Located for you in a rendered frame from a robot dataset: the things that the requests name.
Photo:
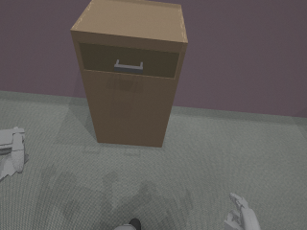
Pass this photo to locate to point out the handle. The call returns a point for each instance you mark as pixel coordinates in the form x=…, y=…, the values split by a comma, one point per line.
x=128, y=68

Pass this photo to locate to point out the right robot hand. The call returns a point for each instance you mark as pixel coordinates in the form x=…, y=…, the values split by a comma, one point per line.
x=245, y=220

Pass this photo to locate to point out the left robot hand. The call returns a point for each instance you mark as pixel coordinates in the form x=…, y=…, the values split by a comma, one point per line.
x=12, y=145

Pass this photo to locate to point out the drawer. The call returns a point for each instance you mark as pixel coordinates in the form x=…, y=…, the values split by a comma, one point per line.
x=103, y=57

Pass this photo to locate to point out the robot left foot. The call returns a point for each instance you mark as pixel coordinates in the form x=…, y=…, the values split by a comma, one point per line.
x=135, y=223

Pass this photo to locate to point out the cabinet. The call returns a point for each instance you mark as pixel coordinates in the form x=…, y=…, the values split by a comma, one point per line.
x=129, y=109

